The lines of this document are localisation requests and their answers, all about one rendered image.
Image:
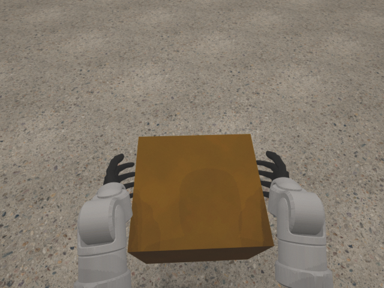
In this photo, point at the robot left hand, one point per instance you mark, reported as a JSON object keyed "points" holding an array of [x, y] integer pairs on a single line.
{"points": [[114, 169]]}

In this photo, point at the robot left forearm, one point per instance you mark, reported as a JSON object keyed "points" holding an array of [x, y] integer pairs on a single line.
{"points": [[102, 239]]}

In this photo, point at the carton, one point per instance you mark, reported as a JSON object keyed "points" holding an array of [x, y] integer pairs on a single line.
{"points": [[197, 198]]}

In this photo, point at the robot right hand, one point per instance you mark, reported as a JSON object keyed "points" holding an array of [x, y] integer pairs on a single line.
{"points": [[278, 168]]}

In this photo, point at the robot right forearm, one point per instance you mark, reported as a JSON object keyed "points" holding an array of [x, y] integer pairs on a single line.
{"points": [[301, 231]]}

